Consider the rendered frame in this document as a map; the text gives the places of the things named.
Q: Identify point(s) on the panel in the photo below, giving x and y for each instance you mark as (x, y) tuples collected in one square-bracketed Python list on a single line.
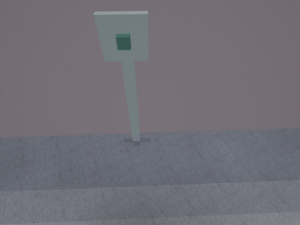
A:
[(135, 23)]

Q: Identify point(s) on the button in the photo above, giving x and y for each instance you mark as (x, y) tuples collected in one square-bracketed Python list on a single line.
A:
[(123, 42)]

